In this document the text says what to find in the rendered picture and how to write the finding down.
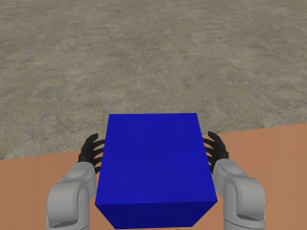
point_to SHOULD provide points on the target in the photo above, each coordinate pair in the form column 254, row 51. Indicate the right robot forearm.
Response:
column 244, row 206

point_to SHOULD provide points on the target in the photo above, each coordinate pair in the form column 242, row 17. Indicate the left robot forearm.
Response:
column 67, row 204

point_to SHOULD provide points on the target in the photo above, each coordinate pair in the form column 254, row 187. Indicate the left robot hand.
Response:
column 88, row 153

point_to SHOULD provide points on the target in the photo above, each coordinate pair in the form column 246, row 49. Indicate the right robot hand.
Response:
column 218, row 150

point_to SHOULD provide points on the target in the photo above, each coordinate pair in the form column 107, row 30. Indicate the carton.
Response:
column 154, row 171

